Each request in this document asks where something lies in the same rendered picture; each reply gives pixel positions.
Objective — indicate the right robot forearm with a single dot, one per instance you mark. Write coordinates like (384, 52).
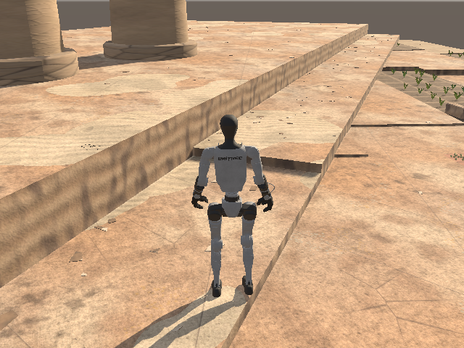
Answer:
(264, 189)

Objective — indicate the robot left upper arm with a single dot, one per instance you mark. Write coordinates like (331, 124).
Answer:
(204, 165)

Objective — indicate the robot left hand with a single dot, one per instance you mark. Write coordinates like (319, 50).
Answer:
(196, 205)

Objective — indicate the robot right hand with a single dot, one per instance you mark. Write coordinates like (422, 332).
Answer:
(263, 201)

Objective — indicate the humanoid robot torso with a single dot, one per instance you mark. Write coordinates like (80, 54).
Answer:
(231, 175)

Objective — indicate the robot right upper arm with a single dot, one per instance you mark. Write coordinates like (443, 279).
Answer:
(253, 152)

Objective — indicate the robot left thigh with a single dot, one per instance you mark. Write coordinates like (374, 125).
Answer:
(215, 213)

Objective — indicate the left robot forearm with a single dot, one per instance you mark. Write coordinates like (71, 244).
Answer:
(197, 190)

